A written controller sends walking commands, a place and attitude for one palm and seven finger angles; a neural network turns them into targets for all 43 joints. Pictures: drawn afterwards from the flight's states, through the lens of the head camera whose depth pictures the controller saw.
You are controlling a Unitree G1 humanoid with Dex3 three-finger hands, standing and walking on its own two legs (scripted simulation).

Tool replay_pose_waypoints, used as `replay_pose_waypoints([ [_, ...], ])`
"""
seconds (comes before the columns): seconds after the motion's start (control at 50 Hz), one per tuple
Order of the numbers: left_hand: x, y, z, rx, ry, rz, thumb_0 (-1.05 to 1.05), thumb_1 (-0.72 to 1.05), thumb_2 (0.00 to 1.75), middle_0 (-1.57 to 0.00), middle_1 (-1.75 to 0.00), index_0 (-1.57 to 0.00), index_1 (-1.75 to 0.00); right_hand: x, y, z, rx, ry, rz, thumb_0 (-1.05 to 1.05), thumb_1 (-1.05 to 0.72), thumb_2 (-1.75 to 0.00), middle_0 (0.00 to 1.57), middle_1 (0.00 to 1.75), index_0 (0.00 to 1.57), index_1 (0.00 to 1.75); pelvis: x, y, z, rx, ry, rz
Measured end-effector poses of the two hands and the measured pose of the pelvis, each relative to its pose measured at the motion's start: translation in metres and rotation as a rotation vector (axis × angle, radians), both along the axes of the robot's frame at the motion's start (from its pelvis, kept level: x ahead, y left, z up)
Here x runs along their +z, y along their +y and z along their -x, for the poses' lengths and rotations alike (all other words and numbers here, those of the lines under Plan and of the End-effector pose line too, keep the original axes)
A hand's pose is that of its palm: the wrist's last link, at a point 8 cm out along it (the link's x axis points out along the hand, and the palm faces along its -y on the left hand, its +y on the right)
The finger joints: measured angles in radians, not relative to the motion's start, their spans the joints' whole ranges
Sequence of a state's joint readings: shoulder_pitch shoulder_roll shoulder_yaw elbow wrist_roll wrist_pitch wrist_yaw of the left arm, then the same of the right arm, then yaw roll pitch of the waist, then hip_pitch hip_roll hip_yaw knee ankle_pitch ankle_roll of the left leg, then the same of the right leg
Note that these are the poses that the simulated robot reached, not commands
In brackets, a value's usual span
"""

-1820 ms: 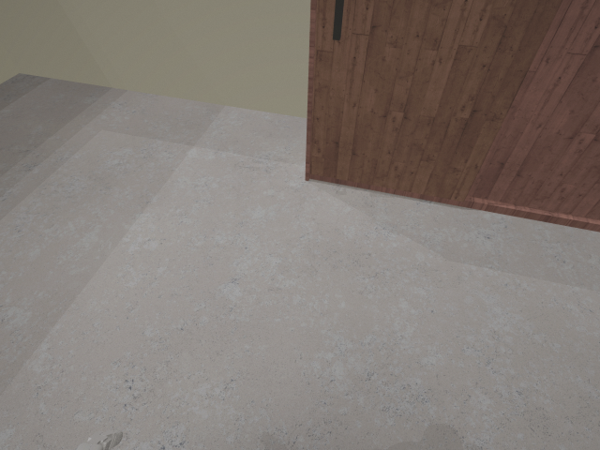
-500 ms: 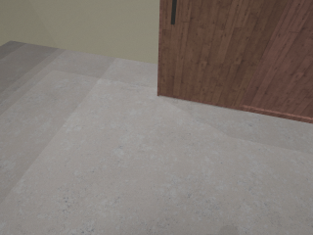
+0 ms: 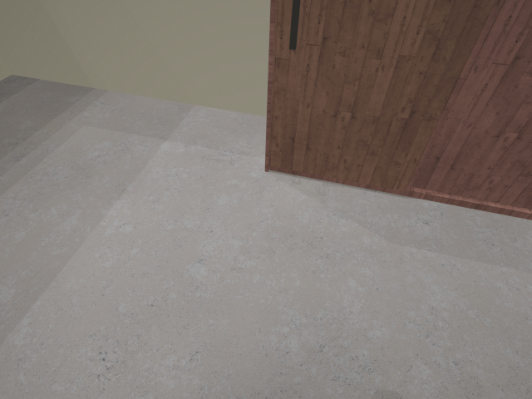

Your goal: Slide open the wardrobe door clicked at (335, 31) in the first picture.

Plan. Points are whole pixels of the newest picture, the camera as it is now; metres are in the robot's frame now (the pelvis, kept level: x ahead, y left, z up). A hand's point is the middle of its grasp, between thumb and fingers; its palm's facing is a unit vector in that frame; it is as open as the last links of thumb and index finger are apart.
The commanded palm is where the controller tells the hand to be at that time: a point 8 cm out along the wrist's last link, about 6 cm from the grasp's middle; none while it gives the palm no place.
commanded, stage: walk to a spot facing it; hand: left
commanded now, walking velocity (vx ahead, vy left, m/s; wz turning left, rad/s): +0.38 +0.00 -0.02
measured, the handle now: (297, 3) +1.40 -0.02 +0.12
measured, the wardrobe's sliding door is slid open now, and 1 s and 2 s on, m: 0.00 0.00 0.00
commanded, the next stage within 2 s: turn to face it in 1.22 s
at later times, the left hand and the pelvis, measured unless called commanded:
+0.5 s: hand (207, 300) +0.35 +0.15 -0.18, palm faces -0.09 -0.98 -0.20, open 7.4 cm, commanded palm none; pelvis +0.20 -0.02 -0.03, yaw -3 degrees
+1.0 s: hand (206, 318) +0.31 +0.14 -0.17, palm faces +0.18 -0.97 -0.16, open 7.4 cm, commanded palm none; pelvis +0.42 +0.00 +0.00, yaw +3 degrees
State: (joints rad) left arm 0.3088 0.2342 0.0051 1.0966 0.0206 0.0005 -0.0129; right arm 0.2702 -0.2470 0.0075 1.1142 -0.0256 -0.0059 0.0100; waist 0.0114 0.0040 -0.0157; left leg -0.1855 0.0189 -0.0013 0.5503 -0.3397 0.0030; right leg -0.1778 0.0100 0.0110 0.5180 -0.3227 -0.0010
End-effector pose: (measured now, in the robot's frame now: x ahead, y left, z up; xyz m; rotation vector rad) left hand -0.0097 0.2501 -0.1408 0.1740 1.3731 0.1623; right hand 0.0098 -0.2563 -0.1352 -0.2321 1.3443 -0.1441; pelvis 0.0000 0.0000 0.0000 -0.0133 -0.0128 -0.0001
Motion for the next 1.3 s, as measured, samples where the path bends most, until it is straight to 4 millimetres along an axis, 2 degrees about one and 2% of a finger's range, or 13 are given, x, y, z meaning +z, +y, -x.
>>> replay_pose_waypoints([
  [0.12, -0.019, -0.008, 0.005, 0.041, 0.111, 0.067, 0.00, 0.90, 0.90, -0.21, -0.29, -0.20, -0.30, -0.006, 0.031, -0.004, -0.063, 0.058, -0.015, 0.01, -0.91, -0.90, 0.20, 0.30, 0.20, 0.30, -0.009, 0.016, -0.040, -0.022, 0.014, -0.002],
  [0.2, -0.017, -0.005, -0.030, -0.009, 0.156, 0.074, 0.01, 0.90, 0.90, -0.21, -0.29, -0.20, -0.30, -0.001, 0.052, 0.002, -0.132, 0.066, -0.017, 0.01, -0.91, -0.90, 0.20, 0.30, 0.20, 0.30, -0.006, 0.021, -0.067, -0.038, 0.013, 0.004],
  [0.26, -0.014, -0.002, -0.087, -0.035, 0.085, 0.069, 0.01, 0.91, 0.90, -0.20, -0.29, -0.20, -0.30, 0.007, 0.068, 0.019, -0.173, 0.163, -0.037, 0.00, -0.91, -0.90, 0.20, 0.30, 0.20, 0.30, -0.001, 0.019, -0.088, -0.029, 0.013, 0.010],
  [0.36, -0.009, -0.012, -0.212, -0.096, -0.102, 0.063, 0.01, 0.91, 0.90, -0.20, -0.29, -0.20, -0.30, 0.018, 0.085, 0.039, -0.234, 0.358, -0.083, 0.00, -0.91, -0.90, 0.20, 0.30, 0.20, 0.30, -0.003, 0.009, -0.127, -0.036, 0.019, 0.002],
  [0.46, -0.008, -0.040, -0.329, -0.167, -0.279, 0.045, 0.01, 0.91, 0.90, -0.20, -0.29, -0.19, -0.30, 0.009, 0.076, 0.021, -0.288, 0.478, -0.118, 0.01, -0.91, -0.90, 0.20, 0.30, 0.20, 0.30, -0.020, -0.010, -0.182, -0.049, 0.004, -0.012],
  [0.5, -0.009, -0.049, -0.356, -0.169, -0.324, 0.030, 0.00, 0.91, 0.90, -0.20, -0.29, -0.20, -0.30, -0.001, 0.062, -0.004, -0.292, 0.472, -0.120, 0.01, -0.91, -0.90, 0.20, 0.30, 0.20, 0.30, -0.026, -0.019, -0.203, -0.046, -0.007, -0.015],
  [0.56, -0.003, -0.057, -0.369, -0.136, -0.318, 0.028, 0.00, 0.91, 0.90, -0.20, -0.29, -0.20, -0.30, -0.011, 0.036, -0.069, -0.266, 0.356, -0.102, 0.01, -0.91, -0.90, 0.20, 0.30, 0.20, 0.30, -0.019, -0.028, -0.226, -0.026, -0.027, -0.013],
  [0.74, 0.014, -0.046, -0.349, -0.011, -0.153, -0.027, -0.01, 0.95, 0.90, -0.20, -0.29, -0.20, -0.30, -0.004, -0.010, -0.311, -0.098, -0.090, -0.069, 0.01, -0.92, -0.90, 0.19, 0.30, 0.19, 0.30, 0.005, -0.037, -0.300, -0.004, -0.015, -0.008],
  [0.86, 0.011, -0.049, -0.326, 0.077, -0.015, 0.002, 0.00, 0.93, 0.90, -0.20, -0.29, -0.20, -0.30, 0.009, 0.001, -0.428, 0.008, -0.208, -0.090, 0.00, -0.92, -0.90, 0.19, 0.30, 0.19, 0.30, 0.008, -0.030, -0.352, 0.017, -0.003, 0.000],
  [1.02, -0.002, -0.057, -0.309, 0.220, 0.197, 0.084, 0.00, 0.91, 0.90, -0.20, -0.29, -0.20, -0.30, 0.006, 0.051, -0.555, 0.162, -0.242, -0.099, 0.01, -0.91, -0.90, 0.19, 0.30, 0.19, 0.30, -0.005, 0.001, -0.428, 0.061, 0.001, 0.006],
  [1.06, -0.007, -0.053, -0.315, 0.232, 0.247, 0.106, 0.00, 0.91, 0.90, -0.20, -0.29, -0.20, -0.30, 0.001, 0.063, -0.576, 0.165, -0.273, -0.091, 0.01, -0.91, -0.90, 0.20, 0.30, 0.19, 0.30, -0.012, 0.012, -0.446, 0.061, -0.006, 0.006],
  [1.12, -0.008, -0.040, -0.346, 0.212, 0.249, 0.109, 0.01, 0.91, 0.90, -0.20, -0.29, -0.20, -0.30, 0.002, 0.071, -0.581, 0.122, -0.268, -0.089, 0.00, -0.91, -0.90, 0.20, 0.30, 0.19, 0.30, -0.009, 0.021, -0.467, 0.044, -0.026, -0.011],
  [1.3, 0.001, -0.003, -0.522, 0.089, -0.019, 0.055, 0.01, 0.91, 0.90, -0.20, -0.29, -0.19, -0.30, 0.011, 0.043, -0.554, -0.037, -0.125, -0.012, -0.02, -0.95, -0.90, 0.20, 0.30, 0.20, 0.30, 0.008, 0.025, -0.527, -0.008, -0.024, -0.032],
])
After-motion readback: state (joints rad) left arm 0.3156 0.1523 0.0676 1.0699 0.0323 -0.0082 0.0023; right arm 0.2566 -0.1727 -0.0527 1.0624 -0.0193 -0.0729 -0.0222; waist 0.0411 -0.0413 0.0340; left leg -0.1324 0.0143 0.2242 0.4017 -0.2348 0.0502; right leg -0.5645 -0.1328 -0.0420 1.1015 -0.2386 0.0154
